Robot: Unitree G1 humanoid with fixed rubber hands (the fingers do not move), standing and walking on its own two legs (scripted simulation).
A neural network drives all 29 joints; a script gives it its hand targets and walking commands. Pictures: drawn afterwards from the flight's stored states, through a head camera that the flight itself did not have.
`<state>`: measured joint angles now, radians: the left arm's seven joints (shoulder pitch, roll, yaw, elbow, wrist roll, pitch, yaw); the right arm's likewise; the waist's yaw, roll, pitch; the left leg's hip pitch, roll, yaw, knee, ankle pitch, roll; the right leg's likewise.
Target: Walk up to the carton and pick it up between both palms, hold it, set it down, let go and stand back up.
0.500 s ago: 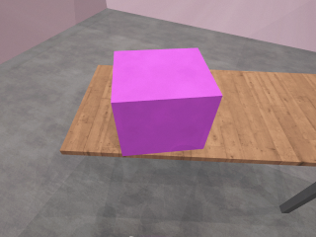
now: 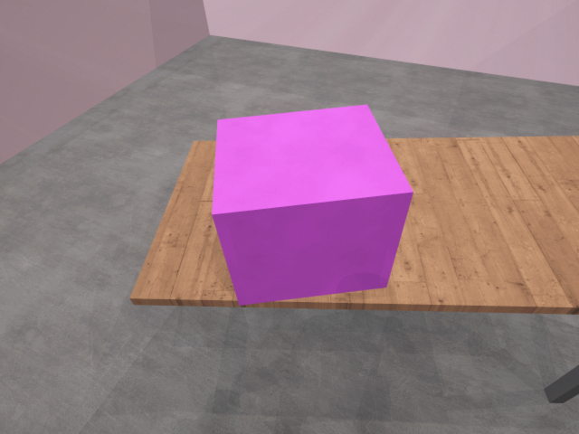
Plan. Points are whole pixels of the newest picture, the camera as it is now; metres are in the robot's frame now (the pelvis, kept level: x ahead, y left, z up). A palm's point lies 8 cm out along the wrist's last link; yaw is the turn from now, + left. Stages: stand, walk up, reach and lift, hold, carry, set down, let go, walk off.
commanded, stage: walk up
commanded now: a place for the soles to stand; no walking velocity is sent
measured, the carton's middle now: (303, 204) +0.53 +0.01 +0.00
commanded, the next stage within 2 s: none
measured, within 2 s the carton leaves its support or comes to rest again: neither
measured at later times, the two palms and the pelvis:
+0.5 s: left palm (69, 408) +0.21 +0.38 -0.12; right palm out of the picture +0.10 -0.23 -0.11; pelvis +0.10 +0.07 -0.01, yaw -5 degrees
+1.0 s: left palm (120, 354) +0.29 +0.33 -0.12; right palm (491, 403) +0.22 -0.27 -0.11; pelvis +0.13 +0.04 -0.02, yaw -4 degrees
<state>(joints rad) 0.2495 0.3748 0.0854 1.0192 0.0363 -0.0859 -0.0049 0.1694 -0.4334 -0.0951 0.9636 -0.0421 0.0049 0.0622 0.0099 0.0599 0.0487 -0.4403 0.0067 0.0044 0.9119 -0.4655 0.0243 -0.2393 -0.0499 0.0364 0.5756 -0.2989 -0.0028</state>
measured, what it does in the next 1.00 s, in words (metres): walks ahead: right foot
